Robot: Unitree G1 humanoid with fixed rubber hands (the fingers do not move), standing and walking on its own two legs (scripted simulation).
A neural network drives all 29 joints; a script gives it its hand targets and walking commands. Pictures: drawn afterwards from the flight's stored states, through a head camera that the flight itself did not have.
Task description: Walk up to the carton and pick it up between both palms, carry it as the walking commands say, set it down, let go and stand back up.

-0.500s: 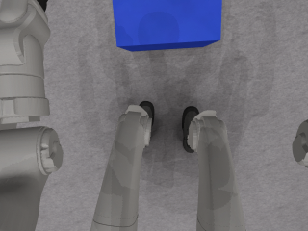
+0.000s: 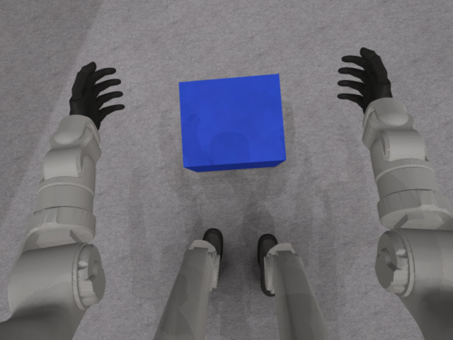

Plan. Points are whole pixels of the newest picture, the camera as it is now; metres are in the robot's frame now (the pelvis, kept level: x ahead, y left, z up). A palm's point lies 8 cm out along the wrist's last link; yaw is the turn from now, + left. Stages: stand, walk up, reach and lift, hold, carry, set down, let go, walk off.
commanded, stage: let go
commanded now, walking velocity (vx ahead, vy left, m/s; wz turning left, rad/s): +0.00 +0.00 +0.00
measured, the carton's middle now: (232, 129) +0.54 +0.03 -0.54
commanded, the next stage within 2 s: stand in 1.18 s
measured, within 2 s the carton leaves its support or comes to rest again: neither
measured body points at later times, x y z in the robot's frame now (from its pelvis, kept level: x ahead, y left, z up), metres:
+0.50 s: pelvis +0.05 +0.00 +0.08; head +0.21 +0.00 +0.51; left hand +0.32 +0.23 -0.01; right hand +0.33 -0.23 -0.01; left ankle +0.06 +0.11 -0.63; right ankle +0.05 -0.10 -0.63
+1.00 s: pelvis +0.07 +0.00 +0.11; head +0.09 +0.00 +0.56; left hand +0.25 +0.22 +0.03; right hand +0.24 -0.23 +0.03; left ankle +0.06 +0.11 -0.63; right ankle +0.05 -0.10 -0.63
